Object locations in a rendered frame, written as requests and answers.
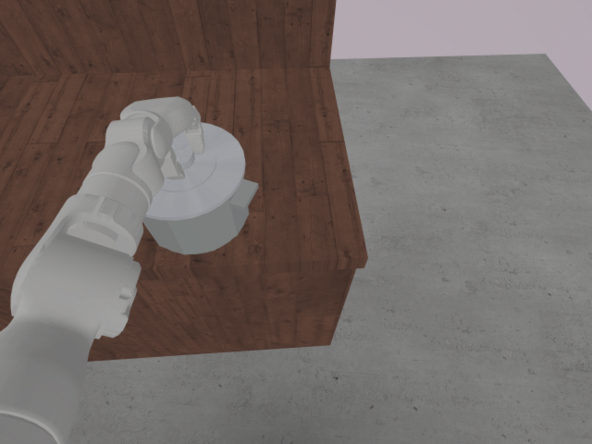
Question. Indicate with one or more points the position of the table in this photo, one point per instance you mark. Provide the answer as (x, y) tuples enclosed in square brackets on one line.
[(258, 69)]

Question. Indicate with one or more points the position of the robot left forearm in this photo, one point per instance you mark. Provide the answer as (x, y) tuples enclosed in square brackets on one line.
[(114, 198)]

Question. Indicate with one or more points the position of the pot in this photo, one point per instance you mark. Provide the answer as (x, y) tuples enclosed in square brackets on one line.
[(207, 232)]

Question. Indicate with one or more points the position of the lid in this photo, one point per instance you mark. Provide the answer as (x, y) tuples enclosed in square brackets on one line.
[(211, 180)]

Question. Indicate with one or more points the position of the robot left hand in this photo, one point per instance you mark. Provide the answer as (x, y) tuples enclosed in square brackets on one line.
[(180, 116)]

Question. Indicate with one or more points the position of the knob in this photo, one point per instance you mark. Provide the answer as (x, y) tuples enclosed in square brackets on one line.
[(184, 154)]

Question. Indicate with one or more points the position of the robot left upper arm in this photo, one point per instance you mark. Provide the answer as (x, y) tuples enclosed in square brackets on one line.
[(78, 292)]

